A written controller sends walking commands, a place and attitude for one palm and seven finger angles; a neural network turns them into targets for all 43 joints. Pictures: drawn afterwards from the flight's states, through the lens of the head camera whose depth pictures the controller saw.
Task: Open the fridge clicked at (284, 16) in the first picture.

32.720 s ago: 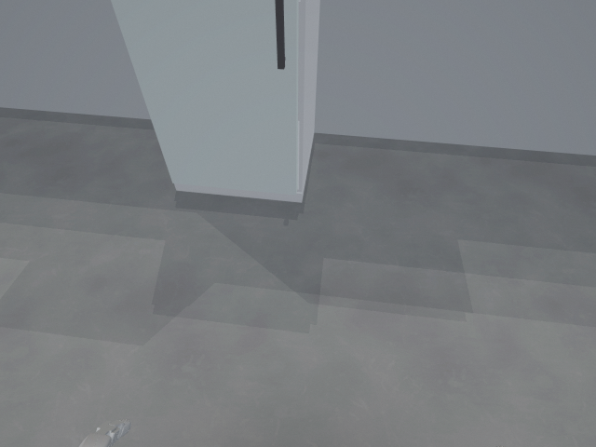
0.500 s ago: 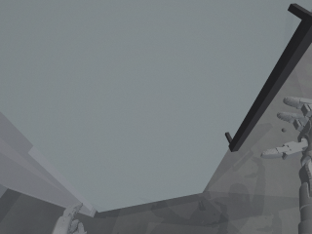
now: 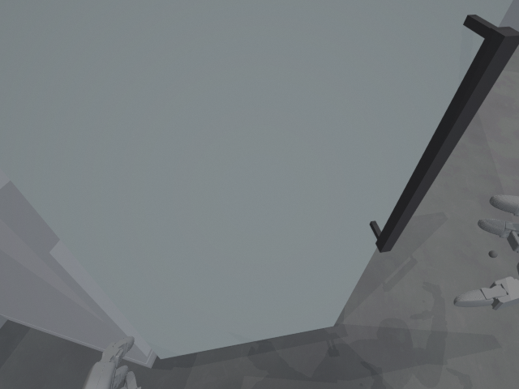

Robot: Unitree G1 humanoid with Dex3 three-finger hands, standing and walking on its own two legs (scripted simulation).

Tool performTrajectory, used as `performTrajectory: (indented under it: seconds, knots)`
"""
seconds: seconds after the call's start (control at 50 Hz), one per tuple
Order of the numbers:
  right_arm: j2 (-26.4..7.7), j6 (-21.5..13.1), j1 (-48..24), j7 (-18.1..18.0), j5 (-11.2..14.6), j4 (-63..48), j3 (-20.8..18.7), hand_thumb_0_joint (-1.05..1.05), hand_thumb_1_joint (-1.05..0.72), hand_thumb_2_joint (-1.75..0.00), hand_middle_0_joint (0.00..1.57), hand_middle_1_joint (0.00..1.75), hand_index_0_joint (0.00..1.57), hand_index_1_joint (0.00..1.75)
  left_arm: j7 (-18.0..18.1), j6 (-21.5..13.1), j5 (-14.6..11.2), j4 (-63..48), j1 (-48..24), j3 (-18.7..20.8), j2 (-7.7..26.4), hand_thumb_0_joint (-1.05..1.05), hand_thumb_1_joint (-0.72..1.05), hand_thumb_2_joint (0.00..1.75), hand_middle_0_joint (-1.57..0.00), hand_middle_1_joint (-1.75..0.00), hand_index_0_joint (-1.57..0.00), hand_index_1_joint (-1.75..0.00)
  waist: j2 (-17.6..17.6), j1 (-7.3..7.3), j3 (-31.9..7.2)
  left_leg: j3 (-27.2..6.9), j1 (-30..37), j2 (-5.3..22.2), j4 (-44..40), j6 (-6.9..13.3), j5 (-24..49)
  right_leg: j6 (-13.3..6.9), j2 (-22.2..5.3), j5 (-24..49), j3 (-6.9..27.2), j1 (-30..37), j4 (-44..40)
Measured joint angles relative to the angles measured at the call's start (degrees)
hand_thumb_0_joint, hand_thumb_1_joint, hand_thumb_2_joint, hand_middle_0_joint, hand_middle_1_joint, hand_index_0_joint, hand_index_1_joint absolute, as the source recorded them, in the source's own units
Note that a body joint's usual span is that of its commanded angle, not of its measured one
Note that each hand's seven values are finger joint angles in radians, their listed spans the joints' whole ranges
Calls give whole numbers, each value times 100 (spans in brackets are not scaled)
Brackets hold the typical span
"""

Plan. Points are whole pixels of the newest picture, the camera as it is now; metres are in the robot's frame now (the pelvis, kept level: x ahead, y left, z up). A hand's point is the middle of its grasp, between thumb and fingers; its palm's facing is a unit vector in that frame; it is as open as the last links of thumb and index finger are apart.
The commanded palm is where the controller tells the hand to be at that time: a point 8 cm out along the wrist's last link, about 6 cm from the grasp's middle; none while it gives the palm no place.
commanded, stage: slip the hand off the handle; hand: right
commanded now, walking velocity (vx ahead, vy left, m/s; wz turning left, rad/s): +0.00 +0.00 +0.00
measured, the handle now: (417, 164) +0.41 -0.21 +0.16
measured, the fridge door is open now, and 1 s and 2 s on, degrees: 64 64 64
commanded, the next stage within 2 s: draw the hand back to the body in 0.28 s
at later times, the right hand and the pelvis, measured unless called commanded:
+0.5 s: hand (516, 293) +0.24 -0.30 +0.11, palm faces +0.23 +0.97 -0.09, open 14.6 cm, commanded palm +0.20 -0.34 +0.13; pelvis +0.00 +0.01 +0.00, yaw -2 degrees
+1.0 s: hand out of the picture +0.21 -0.30 +0.14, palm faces +0.33 +0.91 -0.23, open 14.2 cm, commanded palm +0.16 -0.33 +0.16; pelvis +0.00 +0.00 +0.01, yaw -2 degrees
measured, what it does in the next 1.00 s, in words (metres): stands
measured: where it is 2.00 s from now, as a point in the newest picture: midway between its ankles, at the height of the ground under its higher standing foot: outside the picture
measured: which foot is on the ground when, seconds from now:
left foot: down 0.00-1.00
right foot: down 0.00-1.00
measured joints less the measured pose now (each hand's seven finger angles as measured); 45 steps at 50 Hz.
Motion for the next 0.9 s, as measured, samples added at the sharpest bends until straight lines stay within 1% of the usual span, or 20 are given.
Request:
performTrajectory:
  seconds: [0.08,0.16,0.22,0.32,0.42,0.44,0.48,0.52,0.58,0.62,0.68,0.74,0.82,0.9]
  knots:
    - [17,142,176,70,115,-136,53,-2,54,-20,26,115,26,115,55,-101,-42,-10,-182,-60,-21,1,90,89,-20,-30,-20,-30,-13,-82,-5,37,56,30,11,-1,-15,2,32,18,37,49,-16]
    - [2,298,251,105,124,-201,29,-2,55,-20,26,115,26,115,107,-214,-59,-66,-348,-111,-56,1,90,89,-20,-30,-20,-30,1,-151,49,80,89,41,12,16,-14,17,44,45,80,71,-29]
    - [36,287,438,132,133,-455,59,-2,54,-20,26,115,26,115,113,-314,-36,-110,-405,-129,-68,1,90,89,-20,-30,-20,-30,-2,-196,54,103,115,36,2,26,-17,28,41,44,104,84,-27]
    - [58,257,782,245,236,-809,45,-2,54,-20,26,115,26,115,110,-413,-36,-113,-438,-157,-86,1,90,89,-20,-30,-20,-30,4,-230,27,124,160,24,13,37,-55,45,30,8,128,120,-7]
    - [24,391,926,302,303,-929,-51,-2,54,-20,26,115,26,115,145,-484,-48,-87,-395,-156,-73,1,90,89,-20,-30,-20,-30,1,-253,47,160,185,20,39,48,-90,61,28,-18,165,128,27]
    - [31,427,905,430,480,-881,-95,-2,54,-20,26,115,26,115,166,-505,-76,-58,-397,-175,-56,1,90,89,-20,-30,-20,-30,-14,-240,72,179,214,19,30,50,-91,63,28,-20,184,142,32]
    - [47,571,840,843,825,-772,-189,-2,54,-20,26,115,26,115,239,-567,-138,12,-378,-217,-21,1,90,89,-20,-30,-20,-30,-47,-224,108,212,317,11,-29,52,-81,62,25,-20,219,214,16]
    - [30,723,799,1220,1031,-746,-232,-2,54,-20,26,115,25,115,313,-643,-166,67,-336,-249,8,1,90,89,-20,-30,-20,-30,-75,-214,102,225,431,-1,-100,49,-66,57,17,-25,232,308,-15]
    - [-78,869,766,1717,1191,-786,-220,-2,55,-20,26,115,25,115,350,-787,-186,76,-267,-271,33,2,90,89,-20,-30,-20,-30,-87,-174,61,216,585,-2,-180,40,-54,49,19,-27,223,461,-82]
    - [-179,966,776,1880,1221,-845,-223,-2,55,-20,26,115,25,115,323,-869,-187,27,-242,-269,43,2,90,89,-20,-30,-20,-30,-90,-137,42,189,647,-5,-212,35,-44,45,16,-22,197,537,-122]
    - [-238,1176,920,1867,1302,-1047,-282,-2,55,-20,26,115,25,115,242,-966,-196,-113,-210,-245,53,2,90,89,-20,-30,-20,-30,-104,-84,17,131,680,-1,-244,24,-19,39,18,0,138,607,-189]
    - [-190,1385,1197,1709,1366,-1319,-365,-2,54,-20,26,115,25,115,163,-1028,-208,-234,-173,-220,61,2,90,89,-20,-30,-20,-30,-118,-70,-10,82,681,4,-269,10,10,28,22,26,88,636,-239]
    - [-17,1536,1517,1454,1324,-1775,-320,-2,54,-20,26,115,25,115,137,-1111,-214,-275,-120,-199,76,2,90,89,-20,-30,-20,-30,-120,-152,14,88,709,19,-275,-8,24,11,38,40,94,651,-234]
    - [129,1518,1658,1264,1216,-2184,-182,-2,52,-21,26,114,25,114,181,-1210,-203,-178,-125,-227,65,2,90,89,-20,-30,-20,-30,-107,-265,69,143,788,43,-283,-18,29,-2,65,50,149,691,-210]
